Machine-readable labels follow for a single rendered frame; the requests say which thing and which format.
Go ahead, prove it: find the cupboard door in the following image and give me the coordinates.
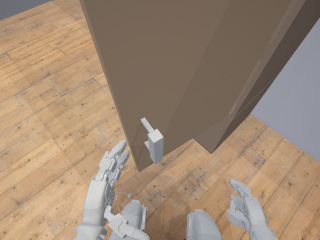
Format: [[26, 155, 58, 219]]
[[79, 0, 292, 172]]

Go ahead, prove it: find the robot left thigh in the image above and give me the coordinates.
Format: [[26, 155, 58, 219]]
[[109, 202, 147, 240]]

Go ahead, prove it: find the robot thigh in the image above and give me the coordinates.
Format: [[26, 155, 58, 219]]
[[186, 211, 223, 240], [109, 202, 147, 240]]

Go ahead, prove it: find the robot left forearm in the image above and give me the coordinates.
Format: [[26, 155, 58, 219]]
[[73, 223, 107, 240]]

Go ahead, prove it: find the robot right hand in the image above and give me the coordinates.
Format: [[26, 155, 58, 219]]
[[227, 179, 268, 233]]

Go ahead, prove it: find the robot right thigh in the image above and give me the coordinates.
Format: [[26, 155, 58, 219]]
[[186, 211, 223, 240]]

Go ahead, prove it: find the robot left hand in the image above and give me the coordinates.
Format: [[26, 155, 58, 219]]
[[82, 139, 150, 240]]

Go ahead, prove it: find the robot right forearm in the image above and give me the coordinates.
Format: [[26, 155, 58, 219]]
[[249, 224, 278, 240]]

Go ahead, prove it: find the handle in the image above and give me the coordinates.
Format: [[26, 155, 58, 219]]
[[141, 117, 164, 165]]

